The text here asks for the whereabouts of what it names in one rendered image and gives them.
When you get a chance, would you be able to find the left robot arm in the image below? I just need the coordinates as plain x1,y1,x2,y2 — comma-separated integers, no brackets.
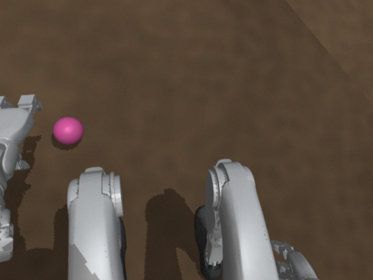
0,139,20,263

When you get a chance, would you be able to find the left robot hand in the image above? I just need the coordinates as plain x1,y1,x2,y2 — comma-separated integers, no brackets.
0,94,43,170

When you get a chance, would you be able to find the ball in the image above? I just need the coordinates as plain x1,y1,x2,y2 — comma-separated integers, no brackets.
53,117,84,145

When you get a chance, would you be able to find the right robot hand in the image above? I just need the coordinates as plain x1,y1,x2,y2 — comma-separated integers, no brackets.
270,240,317,280

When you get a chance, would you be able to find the right robot foot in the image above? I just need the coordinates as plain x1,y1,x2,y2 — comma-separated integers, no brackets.
194,205,223,280

